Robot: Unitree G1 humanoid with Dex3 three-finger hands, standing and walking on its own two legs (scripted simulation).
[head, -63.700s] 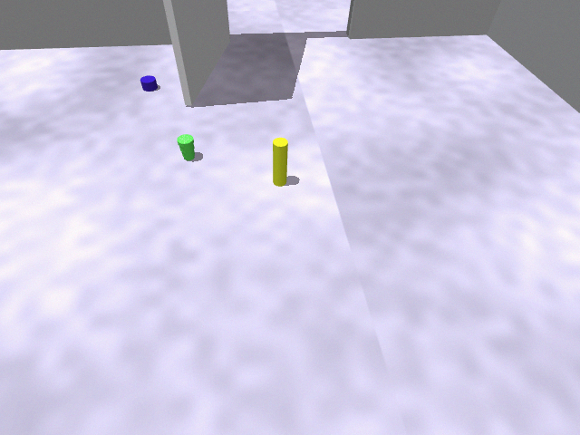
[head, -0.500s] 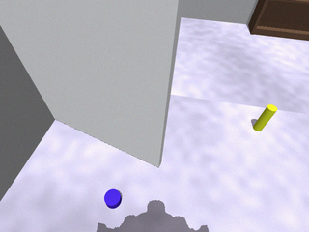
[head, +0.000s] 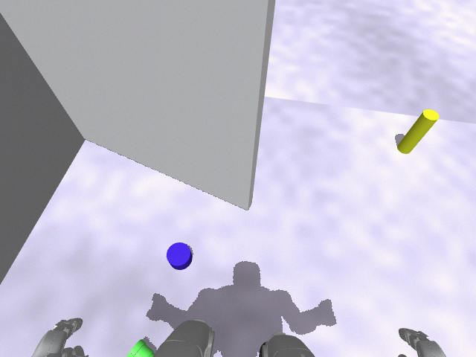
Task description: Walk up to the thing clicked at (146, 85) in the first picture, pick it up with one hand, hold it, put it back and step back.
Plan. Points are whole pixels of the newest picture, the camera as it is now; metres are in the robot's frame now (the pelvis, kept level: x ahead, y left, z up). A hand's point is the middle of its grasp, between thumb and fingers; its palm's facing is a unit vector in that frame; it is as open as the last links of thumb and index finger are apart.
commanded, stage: step back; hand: left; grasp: from above
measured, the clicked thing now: (179, 256) +0.49 +0.23 -0.73
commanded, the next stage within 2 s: none
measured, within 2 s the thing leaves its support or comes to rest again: neither
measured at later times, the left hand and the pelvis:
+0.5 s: hand out of the picture +0.01 +0.28 -0.16, palm faces -0.09 -0.92 -0.39, open 7.4 cm; pelvis -0.11 +0.02 +0.00, yaw -4 degrees
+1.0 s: hand out of the picture -0.12 +0.29 -0.15, palm faces -0.03 -0.93 -0.38, open 7.4 cm; pelvis -0.25 +0.03 +0.00, yaw -1 degrees
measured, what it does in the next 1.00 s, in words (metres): walks backwards: left foot, then right foot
